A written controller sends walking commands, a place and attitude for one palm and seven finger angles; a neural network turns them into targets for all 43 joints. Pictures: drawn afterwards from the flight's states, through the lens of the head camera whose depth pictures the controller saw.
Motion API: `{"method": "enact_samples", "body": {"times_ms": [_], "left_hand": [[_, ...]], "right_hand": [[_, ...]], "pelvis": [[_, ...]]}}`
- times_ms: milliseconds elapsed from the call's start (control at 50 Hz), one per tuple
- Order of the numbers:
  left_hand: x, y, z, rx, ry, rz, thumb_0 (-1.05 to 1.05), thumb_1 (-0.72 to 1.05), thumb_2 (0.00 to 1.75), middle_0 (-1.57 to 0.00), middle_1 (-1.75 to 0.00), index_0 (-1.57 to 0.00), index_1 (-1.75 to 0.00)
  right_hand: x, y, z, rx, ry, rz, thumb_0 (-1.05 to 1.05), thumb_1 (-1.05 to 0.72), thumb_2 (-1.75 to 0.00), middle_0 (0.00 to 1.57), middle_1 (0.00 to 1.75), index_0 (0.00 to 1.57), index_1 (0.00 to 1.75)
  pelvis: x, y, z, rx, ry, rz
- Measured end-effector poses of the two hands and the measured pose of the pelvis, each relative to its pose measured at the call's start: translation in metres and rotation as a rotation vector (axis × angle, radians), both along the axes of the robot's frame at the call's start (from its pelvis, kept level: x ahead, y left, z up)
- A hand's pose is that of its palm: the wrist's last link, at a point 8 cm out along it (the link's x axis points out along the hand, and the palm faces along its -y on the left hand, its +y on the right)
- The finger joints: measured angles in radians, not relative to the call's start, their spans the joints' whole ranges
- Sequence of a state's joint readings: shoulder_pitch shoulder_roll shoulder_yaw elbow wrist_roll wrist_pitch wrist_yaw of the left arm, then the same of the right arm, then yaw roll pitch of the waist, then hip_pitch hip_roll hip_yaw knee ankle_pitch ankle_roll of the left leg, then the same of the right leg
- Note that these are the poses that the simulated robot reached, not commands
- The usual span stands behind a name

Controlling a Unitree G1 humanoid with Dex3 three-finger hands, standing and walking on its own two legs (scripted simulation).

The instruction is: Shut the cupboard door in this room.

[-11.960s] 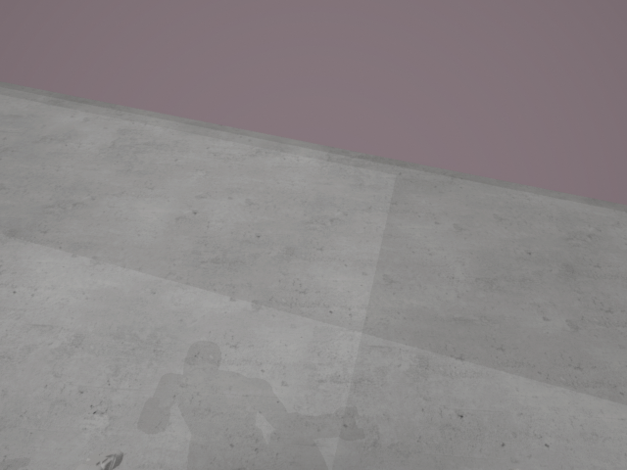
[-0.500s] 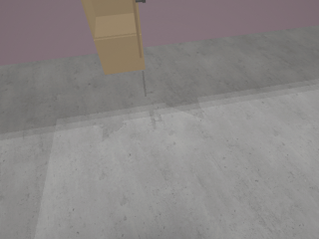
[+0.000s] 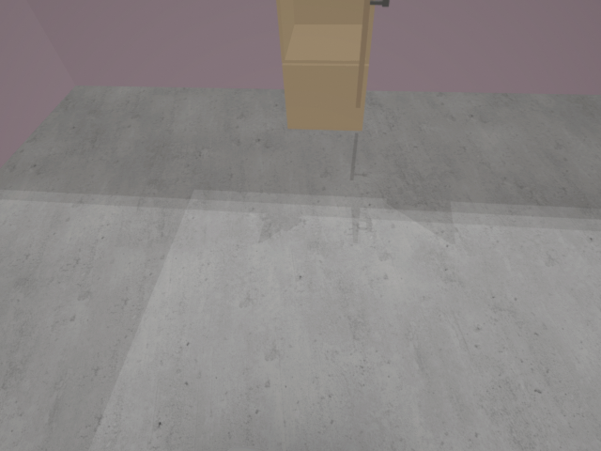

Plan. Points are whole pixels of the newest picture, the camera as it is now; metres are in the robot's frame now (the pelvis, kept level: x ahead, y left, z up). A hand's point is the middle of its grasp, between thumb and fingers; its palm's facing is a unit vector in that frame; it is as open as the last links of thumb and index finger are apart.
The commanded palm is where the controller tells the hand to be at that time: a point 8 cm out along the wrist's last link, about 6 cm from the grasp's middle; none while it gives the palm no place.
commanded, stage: stand and wait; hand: left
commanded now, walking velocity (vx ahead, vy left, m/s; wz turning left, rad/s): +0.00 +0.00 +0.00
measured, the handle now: out of the picture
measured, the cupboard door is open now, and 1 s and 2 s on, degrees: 87 87 87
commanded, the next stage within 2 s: turn or walk to find it in 0.06 s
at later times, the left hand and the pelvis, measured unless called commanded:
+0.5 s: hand out of the picture -0.01 +0.20 -0.16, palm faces +0.18 -0.94 -0.27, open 7.4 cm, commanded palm none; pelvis -0.05 -0.01 -0.01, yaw +8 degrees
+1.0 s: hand out of the picture -0.11 +0.26 -0.18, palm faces +0.36 -0.91 -0.22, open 7.4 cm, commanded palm none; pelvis -0.10 +0.04 +0.00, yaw +19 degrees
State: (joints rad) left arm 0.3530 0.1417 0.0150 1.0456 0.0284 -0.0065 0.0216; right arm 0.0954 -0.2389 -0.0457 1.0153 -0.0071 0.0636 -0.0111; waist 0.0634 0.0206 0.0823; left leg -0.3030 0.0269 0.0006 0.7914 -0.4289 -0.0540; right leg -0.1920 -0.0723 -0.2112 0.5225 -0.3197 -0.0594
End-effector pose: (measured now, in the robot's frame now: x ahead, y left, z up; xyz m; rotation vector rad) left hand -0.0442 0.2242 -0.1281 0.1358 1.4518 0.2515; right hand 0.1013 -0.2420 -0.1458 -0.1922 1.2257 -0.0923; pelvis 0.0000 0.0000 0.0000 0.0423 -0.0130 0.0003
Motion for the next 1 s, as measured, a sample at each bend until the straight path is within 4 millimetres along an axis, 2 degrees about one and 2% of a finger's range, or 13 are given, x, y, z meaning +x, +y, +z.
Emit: {"method": "enact_samples", "body": {"times_ms": [100, 140, 200, 280, 380, 460, 560, 660, 740, 840, 900, 1000], "left_hand": [[-0.034, 0.014, -0.019, -0.041, 0.075, 0.046, 0.01, 0.91, 0.9, -0.21, -0.3, -0.2, -0.3], [-0.037, 0.019, -0.023, -0.049, 0.081, 0.049, 0.01, 0.91, 0.9, -0.21, -0.3, -0.2, -0.3], [-0.031, 0.025, -0.024, -0.053, 0.065, 0.045, 0.01, 0.91, 0.9, -0.2, -0.3, -0.2, -0.3], [-0.01, 0.03, -0.019, -0.035, -0.012, 0.033, 0.01, 0.91, 0.9, -0.2, -0.3, -0.2, -0.29], [0.017, 0.03, -0.011, 0.017, -0.134, 0.016, 0.01, 0.91, 0.9, -0.2, -0.3, -0.2, -0.29], [0.022, 0.023, -0.003, 0.056, -0.21, 0.017, 0.01, 0.91, 0.9, -0.2, -0.3, -0.2, -0.29], [0.005, 0.019, 0.006, 0.064, -0.224, 0.049, 0.01, 0.91, 0.9, -0.2, -0.3, -0.2, -0.3], [-0.015, 0.024, 0.001, 0.05, -0.204, 0.08, 0.01, 0.91, 0.9, -0.21, -0.3, -0.2, -0.3], [-0.038, 0.037, -0.012, 0.031, -0.199, 0.128, 0.01, 0.9, 0.9, -0.21, -0.3, -0.2, -0.3], [-0.073, 0.062, -0.035, 0.007, -0.153, 0.198, 0.01, 0.91, 0.9, -0.21, -0.3, -0.2, -0.3], [-0.086, 0.07, -0.03, 0.002, -0.114, 0.221, 0.01, 0.91, 0.9, -0.2, -0.3, -0.2, -0.3], [-0.092, 0.077, -0.016, 0.013, -0.139, 0.252, 0.01, 0.91, 0.9, -0.2, -0.3, -0.2, -0.29]], "right_hand": [[0.007, 0.037, 0.004, 0.005, -0.057, 0.04, 0.0, -0.91, -0.9, 0.19, 0.3, 0.2, 0.29], [0.002, 0.05, 0.008, 0.011, -0.06, 0.048, 0.0, -0.91, -0.89, 0.19, 0.3, 0.2, 0.29], [-0.01, 0.06, 0.009, 0.019, -0.055, 0.039, 0.0, -0.91, -0.89, 0.2, 0.3, 0.21, 0.29], [-0.022, 0.053, 0.009, 0.008, -0.053, 0.026, -0.02, -0.93, -0.89, 0.2, 0.3, 0.21, 0.3], [-0.047, 0.029, -0.001, 0.011, -0.007, 0.022, -0.01, -0.92, -0.89, 0.2, 0.3, 0.21, 0.3], [-0.067, 0.006, -0.01, 0.009, 0.041, 0.02, -0.01, -0.92, -0.89, 0.2, 0.3, 0.21, 0.29], [-0.082, -0.011, -0.005, -0.015, 0.09, 0.038, 0.0, -0.91, -0.89, 0.2, 0.3, 0.2, 0.29], [-0.091, -0.01, 0.001, -0.04, 0.115, 0.076, 0.0, -0.91, -0.9, 0.19, 0.3, 0.2, 0.29], [-0.087, 0.007, 0.005, -0.067, 0.119, 0.136, 0.0, -0.91, -0.9, 0.19, 0.3, 0.2, 0.29], [-0.075, 0.04, 0.007, -0.085, 0.049, 0.204, 0.0, -0.91, -0.9, 0.19, 0.3, 0.2, 0.29], [-0.073, 0.057, 0.017, -0.078, 0.023, 0.225, 0.0, -0.91, -0.89, 0.2, 0.3, 0.2, 0.29], [-0.07, 0.075, 0.023, -0.059, 0.022, 0.27, 0.0, -0.91, -0.89, 0.2, 0.3, 0.21, 0.29]], "pelvis": [[-0.006, 0.016, -0.008, -0.032, -0.01, 0.01], [-0.008, 0.02, -0.007, -0.022, -0.02, 0.002], [-0.012, 0.023, -0.004, -0.022, -0.026, 0.012], [-0.022, 0.023, -0.002, -0.027, -0.023, 0.038], [-0.036, 0.009, -0.005, -0.016, -0.014, 0.069], [-0.046, -0.004, -0.008, -0.023, -0.022, 0.114], [-0.057, -0.007, -0.002, -0.008, -0.024, 0.157], [-0.067, -0.001, -0.002, -0.016, -0.015, 0.208], [-0.077, 0.01, -0.006, -0.03, -0.008, 0.248], [-0.09, 0.03, -0.017, -0.041, -0.006, 0.284], [-0.093, 0.036, -0.009, -0.057, -0.003, 0.295], [-0.096, 0.04, 0.002, -0.067, 0.011, 0.332]]}}
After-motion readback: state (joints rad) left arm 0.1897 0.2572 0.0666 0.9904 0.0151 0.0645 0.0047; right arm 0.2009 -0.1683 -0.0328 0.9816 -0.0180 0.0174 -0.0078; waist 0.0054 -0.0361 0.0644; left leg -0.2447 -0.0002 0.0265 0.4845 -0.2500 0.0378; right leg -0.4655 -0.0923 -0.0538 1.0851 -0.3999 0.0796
